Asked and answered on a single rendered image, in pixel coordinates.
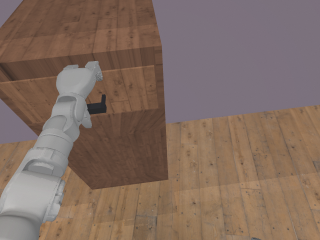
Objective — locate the robot left forearm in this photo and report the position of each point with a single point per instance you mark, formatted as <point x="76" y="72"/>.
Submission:
<point x="54" y="144"/>

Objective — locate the cabinet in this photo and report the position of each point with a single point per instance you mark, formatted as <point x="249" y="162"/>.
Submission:
<point x="41" y="37"/>

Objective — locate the drawer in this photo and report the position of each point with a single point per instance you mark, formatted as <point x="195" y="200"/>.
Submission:
<point x="126" y="89"/>

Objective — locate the robot left hand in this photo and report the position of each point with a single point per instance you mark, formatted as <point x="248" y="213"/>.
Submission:
<point x="80" y="81"/>

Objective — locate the handle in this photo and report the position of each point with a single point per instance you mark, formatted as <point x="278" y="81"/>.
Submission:
<point x="98" y="108"/>

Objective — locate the left robot upper arm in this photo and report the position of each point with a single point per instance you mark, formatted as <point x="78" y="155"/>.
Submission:
<point x="33" y="199"/>

